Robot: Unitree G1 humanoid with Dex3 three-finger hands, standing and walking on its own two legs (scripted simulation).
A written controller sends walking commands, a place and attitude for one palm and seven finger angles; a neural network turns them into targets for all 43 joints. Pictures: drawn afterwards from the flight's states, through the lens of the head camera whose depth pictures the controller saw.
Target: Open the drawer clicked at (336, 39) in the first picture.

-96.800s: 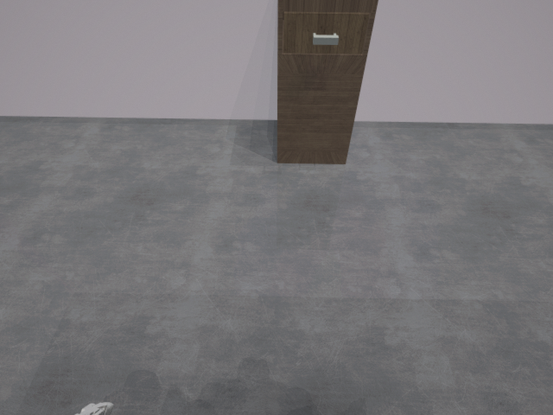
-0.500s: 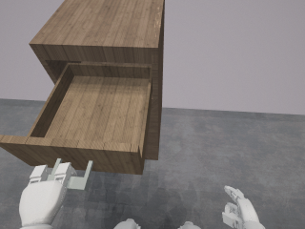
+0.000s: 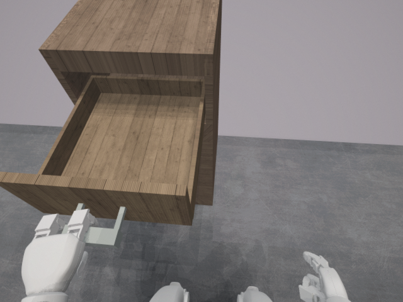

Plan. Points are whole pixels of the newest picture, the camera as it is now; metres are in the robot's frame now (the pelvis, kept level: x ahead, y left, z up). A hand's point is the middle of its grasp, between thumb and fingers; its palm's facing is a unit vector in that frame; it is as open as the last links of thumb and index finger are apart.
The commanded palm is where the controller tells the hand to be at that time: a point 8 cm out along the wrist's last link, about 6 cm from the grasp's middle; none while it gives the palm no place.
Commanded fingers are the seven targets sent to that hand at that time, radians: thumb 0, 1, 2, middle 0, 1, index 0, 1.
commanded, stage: open the thumb to release the handle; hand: left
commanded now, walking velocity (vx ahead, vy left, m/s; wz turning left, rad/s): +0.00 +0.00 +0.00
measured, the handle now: (96, 223) +0.25 +0.23 +0.01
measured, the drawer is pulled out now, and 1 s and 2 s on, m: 0.30 0.30 0.30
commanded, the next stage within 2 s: lift the hand off the handle in 0.20 s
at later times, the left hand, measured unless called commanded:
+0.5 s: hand (78, 255) +0.20 +0.25 -0.01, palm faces -0.01 -0.05 -1.00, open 13.8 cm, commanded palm +0.18 +0.25 +0.04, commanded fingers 0.00 -0.50 0.30 -0.30 -1.20 -0.30 -1.20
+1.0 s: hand (66, 246) +0.20 +0.25 +0.05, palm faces +0.03 -0.06 -1.00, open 13.9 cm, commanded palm +0.18 +0.25 +0.10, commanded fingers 0.00 -0.50 0.30 -0.30 -1.20 -0.30 -1.20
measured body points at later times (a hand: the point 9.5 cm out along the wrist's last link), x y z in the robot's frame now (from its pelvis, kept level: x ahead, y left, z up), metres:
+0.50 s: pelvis -0.01 -0.01 +0.01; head +0.05 -0.02 +0.45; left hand +0.19 +0.25 +0.04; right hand +0.18 -0.24 -0.10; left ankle -0.01 +0.11 -0.66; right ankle +0.00 -0.11 -0.66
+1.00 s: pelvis -0.01 -0.01 +0.03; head +0.03 -0.03 +0.48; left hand +0.19 +0.25 +0.10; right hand +0.19 -0.24 -0.08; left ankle -0.01 +0.11 -0.66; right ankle +0.00 -0.11 -0.66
